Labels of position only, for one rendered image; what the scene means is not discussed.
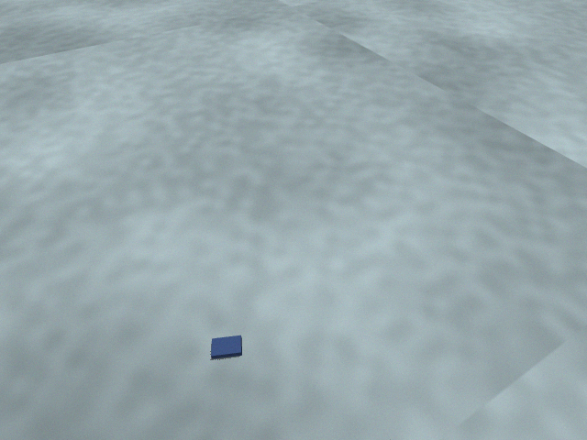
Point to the small box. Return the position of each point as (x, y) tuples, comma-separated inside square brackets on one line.
[(225, 347)]

